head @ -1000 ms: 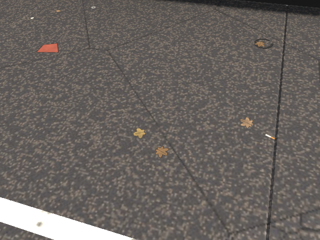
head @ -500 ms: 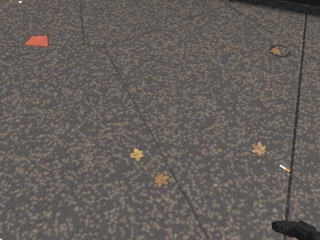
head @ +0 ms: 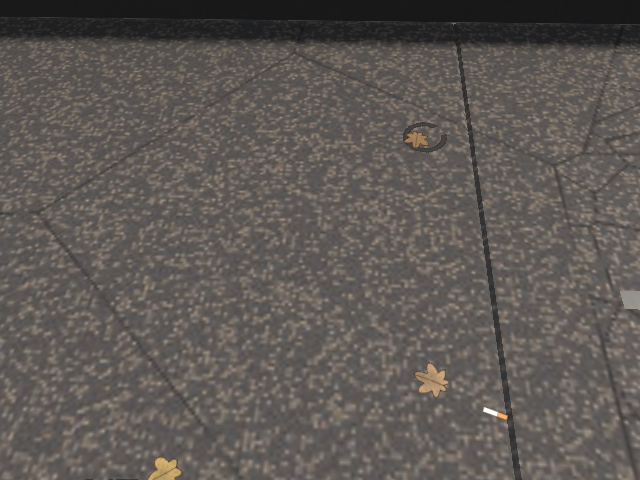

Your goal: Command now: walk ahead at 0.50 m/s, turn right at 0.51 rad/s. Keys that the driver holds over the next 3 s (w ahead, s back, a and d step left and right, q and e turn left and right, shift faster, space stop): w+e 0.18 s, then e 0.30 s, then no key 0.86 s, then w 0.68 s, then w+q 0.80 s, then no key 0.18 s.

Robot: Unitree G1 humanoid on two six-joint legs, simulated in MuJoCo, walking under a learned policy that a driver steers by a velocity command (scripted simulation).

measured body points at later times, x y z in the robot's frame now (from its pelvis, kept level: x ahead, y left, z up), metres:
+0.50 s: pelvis +0.26 +0.01 +0.01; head +0.30 +0.00 +0.46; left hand +0.42 +0.27 -0.10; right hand +0.40 -0.29 -0.07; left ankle +0.41 +0.08 -0.71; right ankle +0.13 -0.08 -0.66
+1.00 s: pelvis +0.32 -0.03 +0.02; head +0.32 -0.04 +0.47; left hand +0.54 +0.15 -0.08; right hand +0.31 -0.31 -0.11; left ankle +0.41 +0.08 -0.71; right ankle +0.27 -0.13 -0.71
